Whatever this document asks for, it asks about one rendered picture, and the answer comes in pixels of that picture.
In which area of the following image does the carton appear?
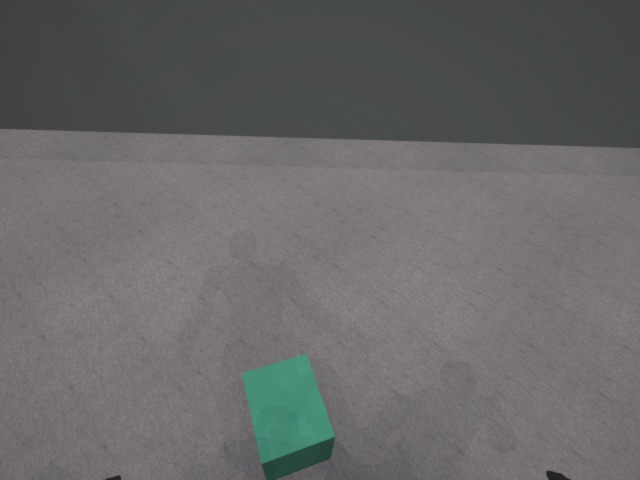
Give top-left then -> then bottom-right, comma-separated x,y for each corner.
242,354 -> 335,480

